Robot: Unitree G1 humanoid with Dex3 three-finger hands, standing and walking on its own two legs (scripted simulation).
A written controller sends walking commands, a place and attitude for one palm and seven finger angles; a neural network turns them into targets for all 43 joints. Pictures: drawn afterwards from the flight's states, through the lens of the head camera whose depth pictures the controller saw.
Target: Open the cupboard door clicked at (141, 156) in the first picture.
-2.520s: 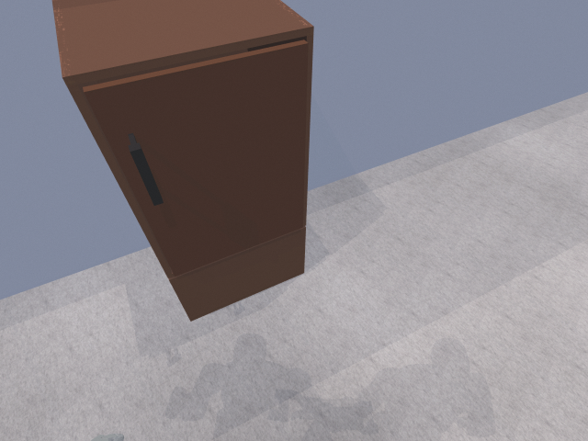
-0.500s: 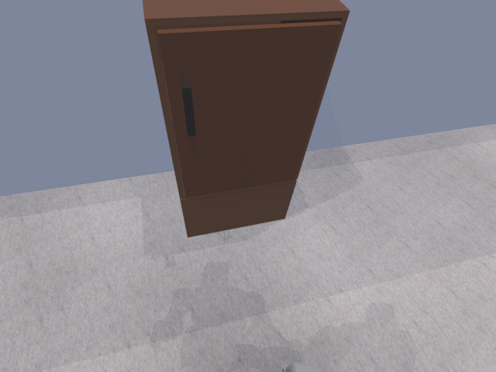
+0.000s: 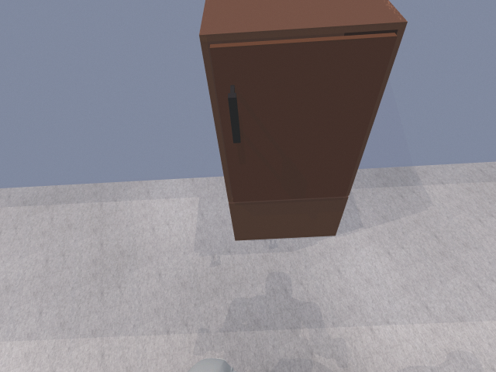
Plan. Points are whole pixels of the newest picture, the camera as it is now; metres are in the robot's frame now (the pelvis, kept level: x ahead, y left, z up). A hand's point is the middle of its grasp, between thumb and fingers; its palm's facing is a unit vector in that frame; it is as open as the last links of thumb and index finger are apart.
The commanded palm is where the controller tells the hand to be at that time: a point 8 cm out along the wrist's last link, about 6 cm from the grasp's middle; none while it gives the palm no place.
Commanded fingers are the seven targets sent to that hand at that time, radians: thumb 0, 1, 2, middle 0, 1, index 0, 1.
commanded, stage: take the last steps up to it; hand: left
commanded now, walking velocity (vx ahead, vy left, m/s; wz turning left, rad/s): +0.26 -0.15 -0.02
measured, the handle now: (234, 114) +0.72 +0.07 -0.02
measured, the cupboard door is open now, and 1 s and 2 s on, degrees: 0 0 0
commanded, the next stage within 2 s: come to a stop and stand still in 0.58 s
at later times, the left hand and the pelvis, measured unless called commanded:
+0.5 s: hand out of the picture +0.06 +0.18 -0.18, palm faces +0.02 -0.99 -0.16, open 7.4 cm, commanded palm none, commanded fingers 0.00 0.90 0.90 -0.20 -0.30 -0.20 -0.30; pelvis +0.07 -0.01 +0.00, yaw -1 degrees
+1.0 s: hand (209, 332) +0.23 +0.11 -0.18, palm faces +0.03 -0.98 -0.21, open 7.3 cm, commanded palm none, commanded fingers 0.00 0.90 0.90 -0.20 -0.30 -0.20 -0.30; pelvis +0.17 -0.08 -0.01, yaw -2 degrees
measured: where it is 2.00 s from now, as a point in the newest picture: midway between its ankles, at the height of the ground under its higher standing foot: outside the picture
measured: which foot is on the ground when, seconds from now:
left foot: up 0.00-0.20, down 0.22-0.60, up 0.62-0.88, down 0.90-1.00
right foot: down 0.00-0.24, up 0.26-0.58, down 0.60-1.00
